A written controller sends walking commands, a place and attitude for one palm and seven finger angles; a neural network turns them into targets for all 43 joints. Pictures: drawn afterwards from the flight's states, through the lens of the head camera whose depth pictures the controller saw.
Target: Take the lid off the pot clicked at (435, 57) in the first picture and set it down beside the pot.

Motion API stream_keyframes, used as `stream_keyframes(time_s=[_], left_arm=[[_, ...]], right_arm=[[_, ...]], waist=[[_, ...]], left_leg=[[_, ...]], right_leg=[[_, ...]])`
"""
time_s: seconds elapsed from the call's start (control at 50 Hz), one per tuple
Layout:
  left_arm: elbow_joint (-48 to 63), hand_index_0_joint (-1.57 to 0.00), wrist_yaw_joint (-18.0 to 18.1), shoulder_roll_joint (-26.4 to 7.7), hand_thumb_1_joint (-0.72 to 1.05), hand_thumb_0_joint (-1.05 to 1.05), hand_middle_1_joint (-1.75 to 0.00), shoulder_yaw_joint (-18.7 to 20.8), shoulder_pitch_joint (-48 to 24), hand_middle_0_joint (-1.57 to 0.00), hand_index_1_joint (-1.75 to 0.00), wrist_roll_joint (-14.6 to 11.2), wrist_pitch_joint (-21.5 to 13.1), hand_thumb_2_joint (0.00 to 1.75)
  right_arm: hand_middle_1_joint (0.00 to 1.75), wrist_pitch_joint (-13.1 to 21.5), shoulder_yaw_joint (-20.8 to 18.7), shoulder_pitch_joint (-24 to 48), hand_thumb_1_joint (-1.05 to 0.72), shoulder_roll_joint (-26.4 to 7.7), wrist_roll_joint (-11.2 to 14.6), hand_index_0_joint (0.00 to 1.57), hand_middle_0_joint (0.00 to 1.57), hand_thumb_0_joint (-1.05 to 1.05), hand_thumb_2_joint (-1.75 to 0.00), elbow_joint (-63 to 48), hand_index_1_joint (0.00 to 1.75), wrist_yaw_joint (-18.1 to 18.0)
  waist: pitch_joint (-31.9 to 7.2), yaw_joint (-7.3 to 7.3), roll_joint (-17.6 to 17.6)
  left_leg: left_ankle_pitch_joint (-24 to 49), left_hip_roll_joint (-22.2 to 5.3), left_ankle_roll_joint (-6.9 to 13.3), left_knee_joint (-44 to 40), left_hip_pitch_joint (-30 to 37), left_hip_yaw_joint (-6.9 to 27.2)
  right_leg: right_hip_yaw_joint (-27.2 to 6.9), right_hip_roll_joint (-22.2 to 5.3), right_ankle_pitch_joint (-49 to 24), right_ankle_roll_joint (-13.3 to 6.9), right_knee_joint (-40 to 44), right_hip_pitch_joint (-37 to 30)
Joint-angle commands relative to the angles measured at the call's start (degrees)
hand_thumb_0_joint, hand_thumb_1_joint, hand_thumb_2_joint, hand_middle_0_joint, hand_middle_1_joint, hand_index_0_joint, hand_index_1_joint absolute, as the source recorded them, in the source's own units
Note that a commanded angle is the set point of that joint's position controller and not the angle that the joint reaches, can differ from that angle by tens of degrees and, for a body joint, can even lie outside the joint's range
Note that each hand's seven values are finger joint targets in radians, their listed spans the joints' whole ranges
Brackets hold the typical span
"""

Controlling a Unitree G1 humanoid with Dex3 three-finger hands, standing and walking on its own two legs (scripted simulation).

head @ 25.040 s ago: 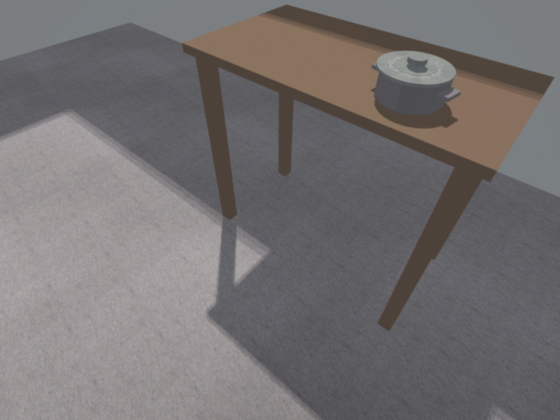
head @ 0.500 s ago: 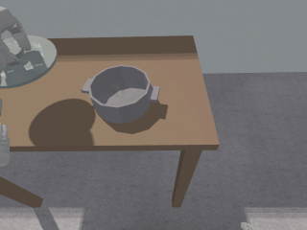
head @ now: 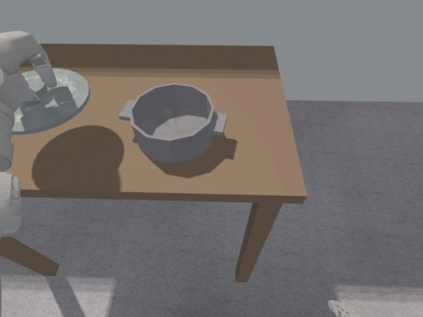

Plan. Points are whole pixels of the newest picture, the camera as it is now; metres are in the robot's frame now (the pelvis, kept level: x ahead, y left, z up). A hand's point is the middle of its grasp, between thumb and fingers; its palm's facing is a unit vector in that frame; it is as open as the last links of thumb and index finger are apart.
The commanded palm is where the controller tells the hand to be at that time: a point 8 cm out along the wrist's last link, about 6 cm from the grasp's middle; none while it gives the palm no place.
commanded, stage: lower the lid onto the table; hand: left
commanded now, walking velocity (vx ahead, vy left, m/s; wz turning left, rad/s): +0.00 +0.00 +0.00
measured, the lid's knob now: (32, 88) +0.47 +0.32 +0.19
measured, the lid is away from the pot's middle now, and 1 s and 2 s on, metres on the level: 0.24 0.25 0.23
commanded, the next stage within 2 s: open the fingers wide in 1.42 s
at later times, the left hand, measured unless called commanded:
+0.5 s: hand (46, 90) +0.48 +0.30 +0.18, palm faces -0.37 -0.14 -0.92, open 7.4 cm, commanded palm +0.47 +0.31 +0.26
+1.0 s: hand (42, 116) +0.45 +0.32 +0.14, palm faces -0.43 -0.16 -0.89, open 7.4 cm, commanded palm +0.46 +0.32 +0.22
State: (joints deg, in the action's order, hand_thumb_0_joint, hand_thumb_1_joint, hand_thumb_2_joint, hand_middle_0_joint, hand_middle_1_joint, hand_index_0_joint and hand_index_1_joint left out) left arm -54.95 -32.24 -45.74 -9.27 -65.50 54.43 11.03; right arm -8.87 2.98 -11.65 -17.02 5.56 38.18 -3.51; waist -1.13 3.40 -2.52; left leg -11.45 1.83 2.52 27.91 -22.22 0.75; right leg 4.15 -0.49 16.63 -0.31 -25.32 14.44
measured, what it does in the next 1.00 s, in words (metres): stands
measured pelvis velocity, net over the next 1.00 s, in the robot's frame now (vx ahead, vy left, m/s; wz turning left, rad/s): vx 0.00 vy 0.01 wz -0.02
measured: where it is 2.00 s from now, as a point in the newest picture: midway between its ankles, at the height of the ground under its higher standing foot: outside the picture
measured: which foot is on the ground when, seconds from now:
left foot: down 0.00-1.00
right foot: down 0.00-1.00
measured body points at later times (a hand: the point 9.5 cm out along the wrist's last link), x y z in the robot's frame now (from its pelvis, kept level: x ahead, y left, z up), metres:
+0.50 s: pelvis +0.01 +0.01 +0.00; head +0.07 +0.00 +0.45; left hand +0.49 +0.31 +0.23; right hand +0.06 -0.27 -0.13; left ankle +0.02 +0.09 -0.74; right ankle -0.05 -0.12 -0.74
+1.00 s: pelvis +0.00 +0.01 +0.00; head +0.05 +0.01 +0.44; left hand +0.46 +0.32 +0.19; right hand +0.09 -0.26 -0.12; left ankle +0.02 +0.09 -0.74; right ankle -0.05 -0.12 -0.74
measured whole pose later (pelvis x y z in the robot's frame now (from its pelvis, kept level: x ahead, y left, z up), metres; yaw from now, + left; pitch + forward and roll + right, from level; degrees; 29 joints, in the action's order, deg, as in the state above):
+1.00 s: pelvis +0.00 +0.01 +0.00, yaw -1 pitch +8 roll -2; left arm -60.9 -29.5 -45.5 -6.6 -60.5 53.5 4.3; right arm -11.2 2.4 -11.8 -16.6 5.8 37.9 -3.8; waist -2.0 4.7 -1.8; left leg -13.3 1.3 3.1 31.6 -26.1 0.0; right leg 3.3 -0.1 17.3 0.2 -27.4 17.9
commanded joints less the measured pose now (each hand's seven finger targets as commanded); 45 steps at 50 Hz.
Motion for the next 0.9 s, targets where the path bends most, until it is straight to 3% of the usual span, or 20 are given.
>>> stream_keyframes(time_s=[0.0,0.04,0.14,0.16,0.18,0.24,0.28,0.32,0.34,0.4,0.44,0.52,0.6,0.64,0.66,0.68,0.7,0.8,0.84,0.88], left_arm=[[10.9,-0.89,4.2,-20.2,0.67,0.0,-1.0,8.3,-34.1,-0.88,-1.01,1.8,-1.7,0.98],[4.8,-0.89,3.6,-17.6,0.67,0.0,-1.0,6.2,-30.7,-0.88,-1.01,1.1,-2.0,0.98],[9.4,-0.89,3.9,-13.5,0.67,0.0,-1.0,2.8,-34.8,-0.88,-1.01,0.5,-2.7,0.98],[11.0,-0.89,4.5,-18.1,0.67,0.0,-1.0,6.6,-35.4,-0.88,-1.01,1.2,-2.8,0.98],[7.5,-0.89,4.4,-16.7,0.67,0.0,-1.0,5.6,-34.0,-0.88,-1.01,1.8,-3.0,0.98],[2.8,-0.89,4.3,-19.7,0.67,0.0,-1.0,7.6,-30.5,-0.88,-1.01,1.5,-3.8,0.98],[3.1,-0.89,4.8,-22.3,0.67,0.0,-1.0,9.2,-32.3,-0.88,-1.01,2.3,-4.3,0.98],[4.5,-0.89,4.9,-21.5,0.67,0.0,-1.0,8.0,-34.7,-0.88,-1.01,2.2,-4.7,0.98],[7.4,-0.89,4.9,-20.4,0.67,0.0,-1.0,7.1,-34.9,-0.88,-1.01,1.4,-5.3,0.98],[9.1,-0.89,5.5,-22.0,0.67,0.0,-1.0,8.9,-35.4,-0.88,-1.01,2.2,-5.9,0.98],[7.0,-0.89,5.2,-20.5,0.67,0.0,-1.0,8.6,-30.2,-0.88,-1.01,1.5,-6.1,0.98],[5.4,-0.89,5.2,-21.9,0.67,0.0,-1.0,10.6,-26.5,-0.88,-1.01,1.6,-6.1,0.98],[12.8,-0.89,5.3,-22.9,0.67,0.0,-1.0,12.2,-24.4,-0.88,-1.01,0.7,-6.6,0.98],[12.2,-0.89,4.7,-19.0,0.67,0.0,-1.0,9.5,-22.1,-0.88,-1.01,-0.6,-6.3,0.98],[12.2,-0.89,5.0,-22.1,0.67,0.0,-1.0,12.3,-22.1,-0.88,-1.01,-0.4,-6.1,0.98],[8.9,-0.89,4.8,-21.1,0.67,0.0,-1.0,11.3,-20.9,-0.88,-1.01,-0.2,-5.9,0.98],[10.0,-0.89,4.9,-23.6,0.67,0.0,-1.0,13.0,-22.0,-0.88,-1.01,-0.4,-6.1,0.98],[15.5,-0.89,5.7,-21.9,0.67,0.0,-1.0,10.8,-27.8,-0.88,-1.01,-0.3,-7.0,0.98],[11.5,-0.89,5.4,-18.8,0.67,0.0,-1.0,8.7,-24.5,-0.88,-1.01,-0.9,-7.1,0.98],[7.7,-0.89,5.7,-19.4,0.67,0.0,-1.0,9.2,-25.4,-0.88,-1.01,-0.5,-7.0,0.98]], right_arm=[[0.3,2.3,-3.0,-0.9,-0.9,-8.8,-0.5,0.2,0.2,0.0,-0.9,-5.0,0.3,-0.6],[0.3,2.0,-2.8,-1.0,-0.9,-9.0,-0.2,0.2,0.2,0.0,-0.9,-4.8,0.3,-0.7],[0.3,2.2,-3.3,-1.0,-0.9,-9.0,-0.3,0.2,0.2,0.0,-0.9,-4.9,0.3,-0.3],[0.3,1.8,-3.4,-1.5,-0.9,-9.1,-0.5,0.2,0.2,0.0,-0.9,-4.8,0.3,-0.1],[0.3,1.7,-3.4,-1.6,-0.9,-9.0,-0.6,0.2,0.2,0.0,-0.9,-4.7,0.3,-0.3],[0.3,1.2,-3.0,-1.9,-0.9,-9.5,-0.3,0.2,0.2,0.0,-0.9,-4.9,0.3,-0.7],[0.3,0.6,-3.3,-2.0,-0.9,-9.5,-0.4,0.2,0.2,0.0,-0.9,-4.9,0.3,-0.7],[0.3,0.6,-3.4,-2.3,-0.9,-9.5,-0.3,0.2,0.2,0.0,-0.9,-4.8,0.3,-0.8],[0.3,1.1,-3.4,-1.9,-0.9,-9.6,-0.1,0.2,0.2,0.0,-0.9,-5.4,0.3,-0.9],[0.3,0.9,-3.8,-3.3,-0.9,-9.4,-0.4,0.2,0.2,0.0,-0.9,-5.0,0.3,-0.6],[0.3,1.2,-4.0,-3.4,-0.9,-9.7,-0.3,0.2,0.2,0.0,-0.9,-5.5,0.3,-0.6],[0.3,0.0,-4.3,-3.8,-0.9,-9.7,-0.4,0.2,0.2,0.0,-0.9,-5.4,0.3,0.0],[0.3,-0.3,-4.6,-2.7,-0.9,-9.6,-0.4,0.2,0.2,0.0,-0.9,-6.6,0.3,0.6],[0.3,-0.3,-4.6,-2.2,-0.9,-9.7,-0.2,0.2,0.2,0.0,-0.9,-6.9,0.3,0.8],[0.3,-0.9,-4.6,-2.8,-0.9,-9.7,-0.2,0.2,0.2,0.0,-0.9,-6.5,0.3,0.8],[0.3,-1.2,-4.6,-2.5,-0.9,-9.8,-0.1,0.2,0.2,0.0,-0.9,-6.4,0.3,0.6],[0.3,-1.4,-4.4,-2.7,-0.9,-9.9,-0.1,0.2,0.2,0.0,-0.9,-6.3,0.3,0.5],[0.3,-1.2,-4.4,-1.9,-0.9,-9.4,-0.1,0.2,0.2,0.0,-0.9,-6.6,0.3,0.1],[0.3,-0.8,-4.2,-2.0,-0.9,-9.4,0.0,0.2,0.2,0.0,-0.9,-6.4,0.3,-0.2],[0.3,-1.2,-4.1,-2.6,-0.9,-9.4,0.0,0.2,0.2,0.0,-0.9,-5.4,0.3,-0.4]], waist=[[-25.9,1.61,-4.5],[-21.1,1.78,-2.5],[-23.7,2.32,-6.6],[-26.2,1.83,-5.7],[-24.3,2.21,-5.4],[-21.8,1.71,-1.8],[-23.7,1.5,-1.0],[-24.7,1.99,-2.9],[-26.4,1.82,-6.2],[-29.2,2.17,-8.3],[-28.1,2.1,-8.9],[-26.7,1.85,-4.1],[-30.6,1.44,-6.5],[-27.3,2.01,-7.9],[-26.7,1.98,-5.0],[-24.3,2.26,-4.4],[-24.9,1.89,-3.0],[-28.6,2.48,-8.5],[-25.9,2.81,-8.4],[-23.7,2.95,-5.2]], left_leg=[[20.3,0.9,2.4,0.6,21.9,2.5],[17.1,1.1,2.2,-0.1,17.3,1.5],[22.0,0.5,2.2,0.7,21.6,2.3],[21.9,0.4,2.1,0.5,22.0,2.6],[20.7,0.7,2.4,0.8,20.9,2.2],[15.8,0.9,2.4,-0.2,15.7,1.0],[14.8,1.2,2.7,0.0,15.2,0.6],[16.2,1.0,2.8,0.2,16.6,0.7],[21.5,0.5,2.6,1.0,19.0,1.0],[25.5,0.2,2.5,2.1,22.4,1.9],[30.3,-0.2,2.2,3.1,22.9,2.0],[27.2,0.1,2.7,3.1,19.9,1.3],[35.6,-0.4,2.9,4.8,23.4,2.0],[37.3,-0.6,2.6,5.2,23.5,2.0],[33.7,-0.9,2.7,4.6,22.6,2.1],[30.1,-0.4,2.8,4.4,20.4,1.5],[27.8,-0.3,2.9,3.8,19.4,1.3],[29.8,-0.5,2.7,4.3,23.7,2.4],[29.0,-0.7,2.4,4.5,23.4,2.4],[21.0,-0.2,2.5,3.4,19.9,2.0]], right_leg=[[-1.8,3.0,-16.7,-2.2,2.3,1.4],[-1.4,2.7,-16.7,-2.4,2.5,1.4],[-1.3,3.0,-16.7,-2.5,2.2,3.9],[-1.7,3.2,-16.5,-2.2,2.0,2.4],[-1.7,3.2,-16.4,-2.3,2.0,3.3],[-1.7,2.9,-16.8,-2.4,1.9,0.8],[-2.3,2.9,-17.3,-2.0,1.6,-0.6],[-2.3,2.8,-17.9,-2.0,1.7,0.1],[-2.1,2.9,-19.4,-2.2,1.3,1.1],[-2.3,3.2,-19.4,-1.8,1.0,2.4],[-1.9,3.4,-20.4,-2.1,0.7,4.0],[-2.3,3.4,-21.0,-1.6,0.5,2.4],[-2.6,3.2,-24.2,-1.4,-0.4,2.1],[-2.0,3.5,-23.3,-1.8,-0.1,4.9],[-2.2,3.6,-21.5,-1.3,0.2,4.2],[-1.9,3.6,-20.4,-1.4,0.4,4.8],[-2.1,3.5,-20.8,-1.4,0.4,3.0],[-1.9,3.5,-19.6,-1.7,0.1,5.1],[-1.4,3.8,-17.6,-2.0,0.4,7.4],[-1.5,3.8,-14.8,-1.8,0.7,6.9]])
